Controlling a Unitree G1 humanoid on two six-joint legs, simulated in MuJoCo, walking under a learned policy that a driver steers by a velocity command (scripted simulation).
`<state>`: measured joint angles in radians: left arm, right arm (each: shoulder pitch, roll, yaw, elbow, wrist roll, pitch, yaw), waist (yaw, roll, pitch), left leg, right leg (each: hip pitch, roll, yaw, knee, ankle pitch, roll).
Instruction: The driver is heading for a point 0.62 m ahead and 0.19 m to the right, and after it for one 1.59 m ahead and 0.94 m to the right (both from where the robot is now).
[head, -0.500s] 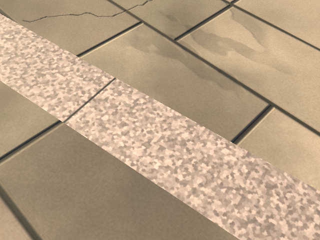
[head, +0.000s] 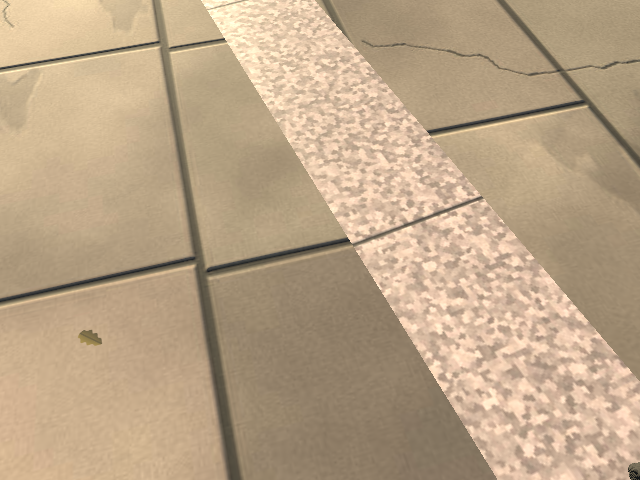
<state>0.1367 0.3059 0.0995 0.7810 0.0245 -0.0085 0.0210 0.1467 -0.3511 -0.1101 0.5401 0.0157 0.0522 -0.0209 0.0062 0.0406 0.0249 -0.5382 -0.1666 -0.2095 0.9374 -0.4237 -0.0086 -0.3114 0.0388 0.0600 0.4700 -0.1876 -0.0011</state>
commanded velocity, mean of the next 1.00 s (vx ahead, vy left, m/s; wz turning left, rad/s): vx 0.71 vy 0.00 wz -0.49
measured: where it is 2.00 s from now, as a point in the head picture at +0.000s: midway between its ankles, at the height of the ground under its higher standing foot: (628, 209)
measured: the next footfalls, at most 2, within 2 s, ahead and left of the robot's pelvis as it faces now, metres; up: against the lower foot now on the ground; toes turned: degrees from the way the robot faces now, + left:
left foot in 0.30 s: +0.03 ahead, +0.15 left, +0.00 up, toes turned +0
right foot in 0.72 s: +0.40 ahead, -0.15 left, +0.00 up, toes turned -23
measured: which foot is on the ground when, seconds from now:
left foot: up 0.00-0.28, down 0.30-0.74, up 0.76-1.00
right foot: down 0.00-0.30, up 0.32-0.70, down 0.72-1.00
